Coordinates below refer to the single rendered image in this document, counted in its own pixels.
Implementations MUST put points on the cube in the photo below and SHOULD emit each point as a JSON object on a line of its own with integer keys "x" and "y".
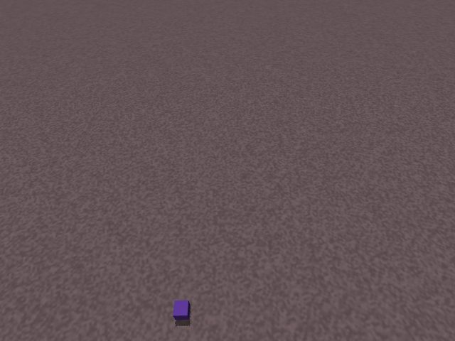
{"x": 181, "y": 310}

